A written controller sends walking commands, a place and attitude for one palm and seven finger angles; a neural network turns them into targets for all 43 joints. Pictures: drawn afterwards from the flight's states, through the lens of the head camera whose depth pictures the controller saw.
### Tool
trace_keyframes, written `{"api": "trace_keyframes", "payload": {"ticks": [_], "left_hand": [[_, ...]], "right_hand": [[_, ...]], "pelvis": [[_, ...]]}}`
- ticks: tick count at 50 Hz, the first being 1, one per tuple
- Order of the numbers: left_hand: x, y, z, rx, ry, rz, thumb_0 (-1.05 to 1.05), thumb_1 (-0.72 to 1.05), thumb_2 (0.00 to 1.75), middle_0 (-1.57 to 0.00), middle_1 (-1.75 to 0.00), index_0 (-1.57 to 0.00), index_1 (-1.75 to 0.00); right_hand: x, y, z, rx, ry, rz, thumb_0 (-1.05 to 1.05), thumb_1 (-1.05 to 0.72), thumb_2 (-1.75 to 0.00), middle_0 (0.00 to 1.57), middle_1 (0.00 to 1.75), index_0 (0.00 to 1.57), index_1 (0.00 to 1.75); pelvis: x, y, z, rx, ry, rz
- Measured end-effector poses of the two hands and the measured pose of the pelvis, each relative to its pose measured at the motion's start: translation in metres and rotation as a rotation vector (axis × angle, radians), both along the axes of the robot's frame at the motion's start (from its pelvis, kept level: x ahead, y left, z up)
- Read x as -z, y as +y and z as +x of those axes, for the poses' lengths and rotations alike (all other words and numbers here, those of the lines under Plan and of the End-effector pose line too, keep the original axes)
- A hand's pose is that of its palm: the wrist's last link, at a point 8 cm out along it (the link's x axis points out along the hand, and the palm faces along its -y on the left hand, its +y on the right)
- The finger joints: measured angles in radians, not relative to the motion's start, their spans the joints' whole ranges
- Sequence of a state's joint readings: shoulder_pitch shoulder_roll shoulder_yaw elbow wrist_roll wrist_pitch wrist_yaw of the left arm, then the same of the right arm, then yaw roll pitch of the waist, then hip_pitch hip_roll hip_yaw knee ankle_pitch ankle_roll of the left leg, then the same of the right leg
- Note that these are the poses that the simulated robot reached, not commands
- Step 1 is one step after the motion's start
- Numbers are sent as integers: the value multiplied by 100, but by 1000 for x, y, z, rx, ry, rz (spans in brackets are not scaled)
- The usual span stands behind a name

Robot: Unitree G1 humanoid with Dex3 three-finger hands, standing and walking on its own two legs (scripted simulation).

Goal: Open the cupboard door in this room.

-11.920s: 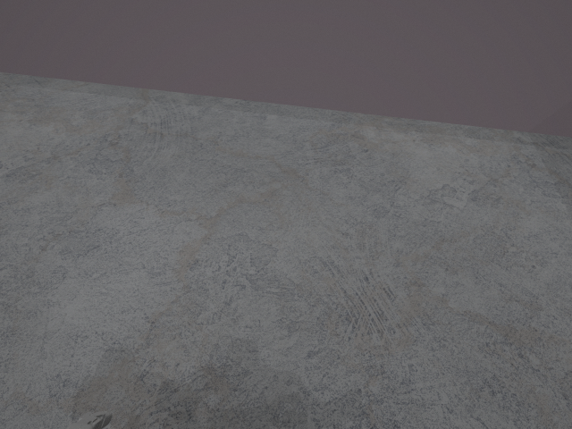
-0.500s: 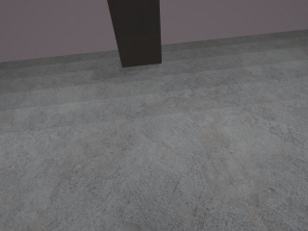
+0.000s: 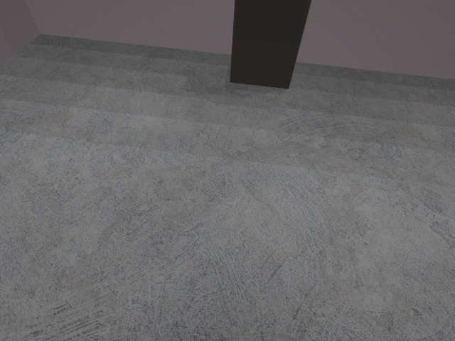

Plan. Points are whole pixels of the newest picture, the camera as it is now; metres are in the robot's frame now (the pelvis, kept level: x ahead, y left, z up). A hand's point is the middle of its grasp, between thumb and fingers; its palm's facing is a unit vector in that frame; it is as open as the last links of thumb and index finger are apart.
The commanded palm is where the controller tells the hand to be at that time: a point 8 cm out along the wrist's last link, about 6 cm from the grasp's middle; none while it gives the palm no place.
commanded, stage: turn or walk to find it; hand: left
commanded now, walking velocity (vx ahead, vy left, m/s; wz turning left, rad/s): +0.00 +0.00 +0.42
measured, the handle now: out of the picture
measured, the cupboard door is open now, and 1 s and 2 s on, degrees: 0 0 0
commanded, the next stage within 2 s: stand and wait in 0.40 s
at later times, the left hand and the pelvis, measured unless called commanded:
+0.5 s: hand out of the picture -0.01 +0.15 -0.15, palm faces +0.24 -0.93 -0.27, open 7.3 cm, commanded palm none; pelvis -0.02 -0.05 +0.00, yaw +13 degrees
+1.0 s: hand out of the picture -0.06 +0.16 -0.17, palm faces +0.32 -0.92 -0.25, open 7.4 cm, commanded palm none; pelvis -0.03 -0.03 -0.01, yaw +17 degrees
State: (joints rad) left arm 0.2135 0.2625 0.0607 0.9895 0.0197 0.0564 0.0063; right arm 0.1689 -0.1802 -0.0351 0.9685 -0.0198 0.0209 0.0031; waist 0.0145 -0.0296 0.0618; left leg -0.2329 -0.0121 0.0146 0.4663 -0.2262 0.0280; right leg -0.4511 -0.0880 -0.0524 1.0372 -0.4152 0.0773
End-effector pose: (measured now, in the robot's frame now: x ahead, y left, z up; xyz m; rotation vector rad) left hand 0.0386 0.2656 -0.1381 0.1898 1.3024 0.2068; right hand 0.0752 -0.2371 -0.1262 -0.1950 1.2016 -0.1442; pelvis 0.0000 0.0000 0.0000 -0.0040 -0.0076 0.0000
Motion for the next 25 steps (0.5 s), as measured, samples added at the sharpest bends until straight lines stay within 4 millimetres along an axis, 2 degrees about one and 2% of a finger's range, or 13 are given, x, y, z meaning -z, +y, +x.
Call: {"api": "trace_keyframes", "payload": {"ticks": [5, 11, 13, 19, 25], "left_hand": [[-10, -10, 13, -5, -66, 21, 1, 91, 90, -20, -30, -20, -30], [-17, -40, 19, -11, -155, 52, 1, 91, 90, -20, -30, -20, -30], [-21, -51, 11, -26, -168, 54, 1, 91, 90, -20, -30, -20, -30], [-26, -71, -26, -103, -119, 38, 1, 91, 90, -20, -30, -20, -30], [-19, -75, -64, -184, -59, 21, 1, 92, 90, -20, -30, -21, -30]], "right_hand": [[9, -4, -10, -9, 19, 31, 0, -90, -90, 20, 30, 20, 30], [32, -30, -23, -20, 62, 67, 0, -90, -90, 20, 30, 20, 30], [36, -39, -25, -35, 85, 66, 0, -90, -90, 20, 30, 20, 30], [28, -59, -23, -85, 128, 47, 0, -91, -90, 20, 30, 20, 30], [22, -60, -13, -150, 166, 11, 0, -91, -90, 20, 30, 20, 30]], "pelvis": [[0, -9, -6, -39, 5, 10], [10, -34, -14, -93, 10, 26], [10, -40, -17, -122, 4, 25], [0, -50, -19, -182, 1, 43], [-2, -51, -20, -233, 11, 48]]}}
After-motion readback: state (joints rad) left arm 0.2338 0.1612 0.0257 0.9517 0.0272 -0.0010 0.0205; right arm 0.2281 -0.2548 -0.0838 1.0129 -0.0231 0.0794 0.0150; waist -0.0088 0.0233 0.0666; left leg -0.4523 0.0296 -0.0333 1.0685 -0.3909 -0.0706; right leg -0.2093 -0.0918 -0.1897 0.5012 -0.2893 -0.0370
